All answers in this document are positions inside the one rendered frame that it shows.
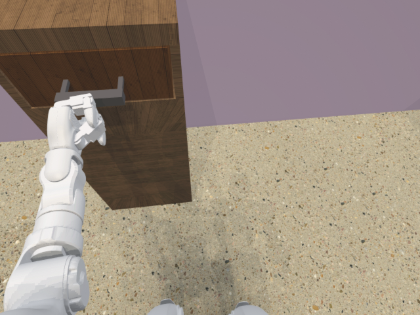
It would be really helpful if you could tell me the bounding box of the robot shin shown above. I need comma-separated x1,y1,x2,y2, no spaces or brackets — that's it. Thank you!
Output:
160,299,175,305
235,301,249,309

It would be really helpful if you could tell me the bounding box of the drawer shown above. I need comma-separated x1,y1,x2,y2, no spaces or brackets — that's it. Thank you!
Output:
0,45,174,107

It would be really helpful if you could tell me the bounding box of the handle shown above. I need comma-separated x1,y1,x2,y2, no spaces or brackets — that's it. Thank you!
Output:
54,76,125,107

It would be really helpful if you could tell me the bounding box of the left robot upper arm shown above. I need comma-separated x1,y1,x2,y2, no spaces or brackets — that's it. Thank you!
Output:
0,255,90,315

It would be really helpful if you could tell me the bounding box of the cabinet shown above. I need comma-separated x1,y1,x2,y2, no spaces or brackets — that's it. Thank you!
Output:
0,0,192,210

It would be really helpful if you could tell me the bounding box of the right robot shin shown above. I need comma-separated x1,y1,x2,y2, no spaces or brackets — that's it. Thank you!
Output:
235,301,249,309

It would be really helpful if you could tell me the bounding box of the left robot shin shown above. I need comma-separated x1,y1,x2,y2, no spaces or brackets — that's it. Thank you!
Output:
160,299,175,305

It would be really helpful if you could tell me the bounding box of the left robot forearm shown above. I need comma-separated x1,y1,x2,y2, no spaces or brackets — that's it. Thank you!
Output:
3,148,86,312

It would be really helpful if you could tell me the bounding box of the robot left hand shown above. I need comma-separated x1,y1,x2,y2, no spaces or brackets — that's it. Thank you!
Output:
47,93,106,156

